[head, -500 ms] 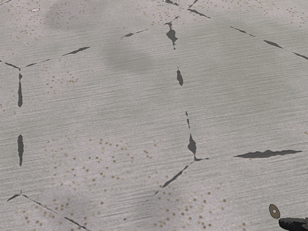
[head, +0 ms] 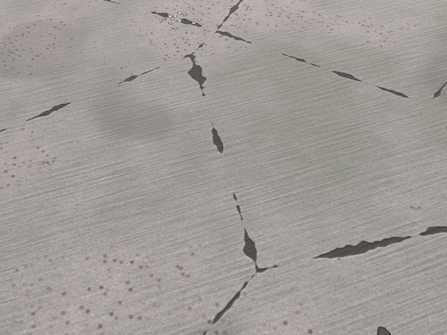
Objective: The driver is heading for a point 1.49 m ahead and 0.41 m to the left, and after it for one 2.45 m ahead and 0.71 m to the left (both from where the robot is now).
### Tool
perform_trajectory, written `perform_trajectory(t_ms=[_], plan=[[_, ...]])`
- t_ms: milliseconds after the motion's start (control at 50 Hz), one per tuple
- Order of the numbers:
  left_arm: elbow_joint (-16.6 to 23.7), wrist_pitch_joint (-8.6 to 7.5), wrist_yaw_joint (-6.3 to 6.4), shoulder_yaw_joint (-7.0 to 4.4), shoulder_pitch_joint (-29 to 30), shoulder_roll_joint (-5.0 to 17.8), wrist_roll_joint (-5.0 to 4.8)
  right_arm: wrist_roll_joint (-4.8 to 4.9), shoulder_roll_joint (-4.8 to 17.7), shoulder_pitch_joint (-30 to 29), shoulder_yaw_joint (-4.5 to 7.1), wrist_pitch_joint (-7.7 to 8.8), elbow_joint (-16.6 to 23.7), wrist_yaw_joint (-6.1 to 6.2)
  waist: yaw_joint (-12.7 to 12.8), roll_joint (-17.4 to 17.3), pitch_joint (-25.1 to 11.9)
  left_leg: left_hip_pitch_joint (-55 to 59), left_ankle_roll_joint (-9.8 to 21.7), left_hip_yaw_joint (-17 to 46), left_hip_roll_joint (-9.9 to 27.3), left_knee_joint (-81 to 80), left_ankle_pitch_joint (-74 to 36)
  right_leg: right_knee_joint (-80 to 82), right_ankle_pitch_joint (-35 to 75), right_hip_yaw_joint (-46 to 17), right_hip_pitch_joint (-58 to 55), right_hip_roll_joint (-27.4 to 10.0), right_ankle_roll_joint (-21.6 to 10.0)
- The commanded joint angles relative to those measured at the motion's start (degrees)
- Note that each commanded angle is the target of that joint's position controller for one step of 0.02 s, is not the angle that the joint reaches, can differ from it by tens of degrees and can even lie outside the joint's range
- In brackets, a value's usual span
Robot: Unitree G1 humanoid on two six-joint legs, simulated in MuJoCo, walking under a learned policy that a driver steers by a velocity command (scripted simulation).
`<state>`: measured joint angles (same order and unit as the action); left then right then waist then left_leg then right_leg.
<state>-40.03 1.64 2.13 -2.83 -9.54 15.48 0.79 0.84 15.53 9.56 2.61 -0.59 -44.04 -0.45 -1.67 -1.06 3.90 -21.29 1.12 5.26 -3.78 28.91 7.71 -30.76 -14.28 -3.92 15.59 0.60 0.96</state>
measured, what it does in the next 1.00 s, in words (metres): walks ahead, turning left: left foot, then right foot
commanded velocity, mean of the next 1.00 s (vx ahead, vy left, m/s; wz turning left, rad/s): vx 0.10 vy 0.00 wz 0.44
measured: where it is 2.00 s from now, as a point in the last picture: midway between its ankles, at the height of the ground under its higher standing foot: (116, 291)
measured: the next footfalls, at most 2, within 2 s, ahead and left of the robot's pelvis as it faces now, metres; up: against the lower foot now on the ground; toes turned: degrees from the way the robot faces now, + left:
left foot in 0.32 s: +0.06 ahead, +0.14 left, +0.00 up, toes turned +12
right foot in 0.76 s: +0.14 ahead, -0.07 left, +0.00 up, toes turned +31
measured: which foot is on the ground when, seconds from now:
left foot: down 0.00-0.02, up 0.04-0.30, down 0.32-0.76, up 0.78-1.00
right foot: down 0.00-0.32, up 0.34-0.74, down 0.76-1.00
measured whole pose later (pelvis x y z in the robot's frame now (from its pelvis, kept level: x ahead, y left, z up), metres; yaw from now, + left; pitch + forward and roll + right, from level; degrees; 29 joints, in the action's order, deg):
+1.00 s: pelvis +0.09 +0.05 +0.02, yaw +29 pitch +2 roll +1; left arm -45.0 -3.8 0.9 -3.1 -22.2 14.7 -0.4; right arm 0.6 17.8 11.3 3.7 1.6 -39.2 -0.3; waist 3.4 -2.3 -1.2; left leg -31.8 -1.6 2.7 1.0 50.7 12.3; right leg -17.9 -14.3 -2.2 5.2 -0.3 -0.8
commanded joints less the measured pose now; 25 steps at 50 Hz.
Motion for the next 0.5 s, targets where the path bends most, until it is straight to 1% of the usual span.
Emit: perform_trajectory(t_ms=[20,40,60,80,100,120,140,160,180,200,240,260,280,300,320,340,360,380,400,420,440,480,500], plan=[[1.8,-0.56,0.32,-3.52,-5.7,10.5,1.04,0.22,6.8,-4.9,1.85,0.97,6.4,0.50,2.6,9.7,-5.7,-6.9,0.8,2.0,1.3,1.8,16.5,10.3,-2.0,-9.9,-6.6,-11.6,-8.8],[2.8,-0.83,0.44,-3.36,-3.4,10.1,1.27,0.16,7.0,-3.9,2.15,1.12,6.0,0.39,2.7,13.4,-4.7,-8.4,-0.5,-1.7,-0.4,10.5,16.8,13.2,4.5,-14.3,-6.3,-16.5,-11.6],[3.6,-1.29,0.74,-3.32,-1.5,9.8,1.51,0.08,8.0,-2.8,2.83,1.06,5.6,0.30,2.7,13.9,-4.9,-10.6,-1.7,-2.7,0.8,20.2,22.1,12.5,14.8,-15.7,-7.3,-20.0,-13.7],[4.0,-1.80,1.02,-3.16,-0.8,9.2,0.97,0.12,9.1,-1.3,3.58,0.65,4.9,0.37,2.4,11.0,-5.3,-12.6,-2.8,-1.9,1.6,28.0,24.1,11.2,23.9,-14.8,-8.6,-20.9,-14.7],[4.1,-2.22,1.17,-2.97,0.2,8.7,0.19,0.20,8.7,0.0,3.79,0.07,4.6,0.41,1.7,8.7,-5.5,-14.2,-3.7,-1.1,2.8,31.9,23.6,9.6,30.0,-12.4,-10.2,-20.8,-14.3],[4.0,-2.29,1.13,-2.96,1.2,8.5,-0.39,0.41,7.1,0.5,3.39,-0.52,4.6,0.41,1.3,7.7,-5.4,-15.2,-4.5,-1.5,3.7,31.5,21.9,8.7,32.7,-9.1,-11.5,-19.3,-13.2],[3.7,-2.08,1.03,-3.13,1.4,8.7,-0.68,0.56,5.8,-0.1,2.91,-0.93,5.0,0.29,1.8,7.9,-5.2,-15.2,-5.2,-2.8,4.2,29.5,19.9,8.4,33.5,-6.5,-12.2,-17.9,-12.4],[3.4,-1.68,0.92,-3.35,1.5,9.1,-0.74,0.65,5.0,-1.1,2.49,-1.14,5.6,0.01,2.3,8.7,-5.3,-13.5,-5.7,-4.4,4.6,26.5,18.1,8.1,33.3,-4.0,-12.0,-16.6,-11.9],[3.3,-1.21,0.85,-3.57,1.6,9.5,-0.71,0.78,4.6,-2.0,2.17,-1.25,6.4,-0.40,2.9,9.7,-5.9,-10.5,-5.8,-5.9,4.6,22.9,16.4,7.8,33.0,-1.9,-11.3,-15.7,-11.6],[3.2,-0.79,0.80,-3.86,1.2,10.2,-0.69,0.86,4.6,-3.1,2.01,-1.32,7.4,-0.87,3.6,10.7,-6.5,-7.8,-5.6,-7.1,4.5,19.5,15.3,7.6,32.6,-0.7,-10.8,-15.7,-11.5],[2.6,-0.41,0.60,-4.27,0.2,11.2,-1.14,0.91,6.1,-3.2,2.44,-1.53,8.5,-1.69,4.0,11.4,-7.4,-4.1,-4.6,-8.8,3.9,13.5,13.7,6.2,31.0,-0.2,-11.3,-16.7,-11.3],[2.4,-0.51,0.50,-4.34,0.5,11.5,-1.66,0.81,6.7,-2.1,2.74,-1.67,8.5,-1.90,3.2,11.2,-7.6,-1.7,-3.8,-9.7,3.4,9.4,11.1,4.8,29.6,0.3,-10.8,-17.0,-10.7],[2.2,-0.75,0.42,-4.30,1.3,11.5,-2.32,0.56,7.0,0.0,3.09,-1.76,8.0,-1.89,1.7,10.5,-7.8,2.5,-2.4,-10.9,2.4,3.4,6.0,2.3,27.4,1.6,-9.1,-16.6,-9.3],[1.3,-1.26,0.18,-4.03,-0.5,10.3,-2.49,0.18,8.1,2.4,3.73,-1.79,7.4,-1.39,0.9,8.4,-8.3,8.6,-0.7,-9.8,1.3,-2.2,-0.1,-2.2,22.9,3.9,-5.8,-15.0,-6.6],[0.6,-1.85,-0.25,-3.60,-3.5,8.4,-1.06,0.16,12.6,4.6,5.14,-1.74,7.7,-0.47,0.9,-1.3,-10.2,18.9,2.6,0.4,7.2,-4.9,-18.6,-13.6,10.0,8.8,3.1,-11.0,-1.5],[4.4,-2.28,-0.33,-2.03,-1.0,4.5,1.66,-1.22,20.3,5.1,6.45,-1.42,9.3,0.05,1.2,-17.9,-11.1,25.3,15.6,25.0,24.3,-5.9,-38.7,-29.6,-24.5,9.5,20.8,-1.4,4.1],[4.8,-2.44,-0.05,-2.69,4.3,7.2,0.53,-2.52,16.4,8.0,5.31,-0.21,9.1,-0.51,-3.7,-9.9,-15.8,24.2,21.2,27.4,26.3,-7.5,-34.6,-38.6,-27.9,-0.2,21.8,-0.9,3.9],[4.8,-2.17,0.05,-3.08,5.0,8.4,-0.88,-2.32,14.8,5.4,4.67,0.75,9.0,-0.53,-2.1,-6.8,-12.4,21.8,19.1,21.9,23.6,-7.6,-29.9,-40.8,-23.8,-1.2,23.1,-1.9,3.0],[3.8,-1.89,0.51,-3.30,4.2,8.5,-0.87,-1.14,13.5,2.5,4.48,1.07,9.0,-0.10,-0.6,-4.1,-10.2,19.7,15.7,18.1,20.1,-7.6,-23.6,-39.1,-18.9,-1.3,23.4,-2.9,2.6],[3.3,-1.64,1.07,-3.58,4.0,9.1,-0.38,-0.17,12.2,0.0,4.01,0.83,9.4,0.41,0.2,-3.4,-8.7,17.9,13.5,16.4,18.3,-7.9,-20.2,-36.5,-15.1,-1.7,23.4,-3.5,2.7],[3.1,-1.49,1.19,-3.78,3.3,9.2,-0.25,0.04,11.7,-1.4,3.66,0.42,9.8,0.91,1.3,-4.1,-8.6,14.7,12.6,14.7,16.4,-8.5,-19.4,-35.2,-12.2,-1.6,20.2,-3.1,3.0],[2.6,-1.63,0.82,-3.50,1.4,7.7,-0.48,-0.42,11.5,-1.9,3.55,-0.20,10.3,1.54,2.2,-5.2,-9.5,13.0,12.3,13.3,14.5,-9.0,-18.1,-32.1,-8.5,-0.7,17.3,-1.4,3.8],[2.5,-1.71,0.71,-3.29,1.4,7.1,-0.60,-0.41,11.5,-1.7,3.60,-0.35,10.3,1.79,2.0,-5.4,-9.6,13.2,12.3,13.2,14.0,-9.1,-16.9,-28.9,-7.5,-0.6,16.9,-1.0,4.1]])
